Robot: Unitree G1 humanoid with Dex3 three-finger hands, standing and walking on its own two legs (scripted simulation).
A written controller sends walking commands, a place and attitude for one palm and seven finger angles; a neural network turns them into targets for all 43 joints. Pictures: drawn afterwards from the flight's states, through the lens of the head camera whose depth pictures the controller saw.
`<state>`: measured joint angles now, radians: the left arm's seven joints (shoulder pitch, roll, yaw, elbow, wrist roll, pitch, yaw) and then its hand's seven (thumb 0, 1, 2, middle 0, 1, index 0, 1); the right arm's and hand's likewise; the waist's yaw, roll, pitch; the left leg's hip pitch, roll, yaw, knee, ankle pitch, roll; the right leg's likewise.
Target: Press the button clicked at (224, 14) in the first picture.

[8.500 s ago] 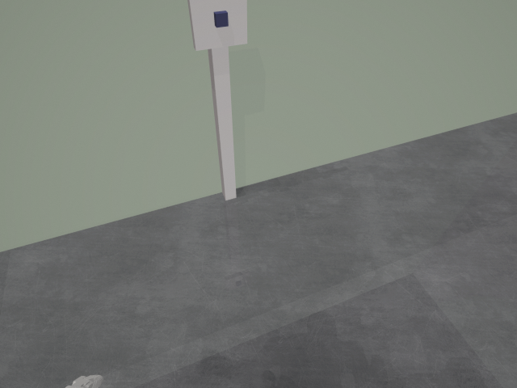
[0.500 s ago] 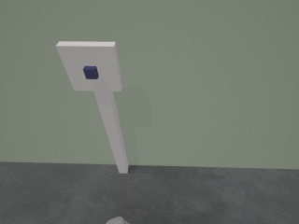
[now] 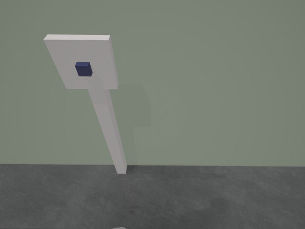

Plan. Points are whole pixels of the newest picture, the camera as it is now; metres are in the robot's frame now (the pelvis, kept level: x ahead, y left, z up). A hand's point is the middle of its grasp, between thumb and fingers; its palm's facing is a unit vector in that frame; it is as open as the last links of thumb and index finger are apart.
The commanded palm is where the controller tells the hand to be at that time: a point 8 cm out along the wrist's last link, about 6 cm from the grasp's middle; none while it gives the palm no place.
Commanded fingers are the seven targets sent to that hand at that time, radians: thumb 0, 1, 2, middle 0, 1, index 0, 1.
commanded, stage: come to a stop and stand still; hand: left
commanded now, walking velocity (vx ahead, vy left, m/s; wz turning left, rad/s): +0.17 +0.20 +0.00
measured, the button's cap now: (84, 68) +0.53 +0.25 +0.13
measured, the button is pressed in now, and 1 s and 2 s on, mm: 0 0 0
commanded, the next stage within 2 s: look again from close up in 1.72 s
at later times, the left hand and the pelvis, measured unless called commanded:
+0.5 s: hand out of the picture -0.01 +0.20 -0.17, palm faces +0.04 -0.97 -0.22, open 7.4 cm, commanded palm none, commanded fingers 0.00 0.90 0.90 -0.20 -0.30 -0.20 -0.30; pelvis -0.01 +0.02 +0.00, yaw +1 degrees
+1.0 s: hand out of the picture +0.02 +0.18 -0.16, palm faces +0.01 -0.98 -0.21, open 7.4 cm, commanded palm none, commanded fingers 0.00 0.90 0.90 -0.20 -0.30 -0.20 -0.30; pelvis +0.01 +0.01 +0.01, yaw +0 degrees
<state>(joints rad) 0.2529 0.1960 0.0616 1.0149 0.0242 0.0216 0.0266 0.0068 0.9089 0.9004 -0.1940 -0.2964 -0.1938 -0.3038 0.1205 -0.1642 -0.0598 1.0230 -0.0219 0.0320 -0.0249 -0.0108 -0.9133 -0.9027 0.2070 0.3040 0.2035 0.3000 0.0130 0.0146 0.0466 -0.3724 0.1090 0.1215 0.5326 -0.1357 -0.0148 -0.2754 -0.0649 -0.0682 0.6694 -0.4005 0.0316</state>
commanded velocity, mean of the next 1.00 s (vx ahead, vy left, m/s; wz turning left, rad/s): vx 0.02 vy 0.03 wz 0.00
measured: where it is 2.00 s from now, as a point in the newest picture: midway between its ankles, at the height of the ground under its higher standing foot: outside the picture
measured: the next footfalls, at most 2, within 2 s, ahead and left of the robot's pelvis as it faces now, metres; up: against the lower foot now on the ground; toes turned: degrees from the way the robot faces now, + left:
right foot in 0.02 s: +0.06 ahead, -0.11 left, +0.00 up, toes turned -4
left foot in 0.32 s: +0.03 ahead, +0.13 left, +0.00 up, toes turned +4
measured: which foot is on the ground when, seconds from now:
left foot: down 0.00-0.04, up 0.06-0.30, down 0.32-1.00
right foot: up 0.00-0.00, down 0.02-1.00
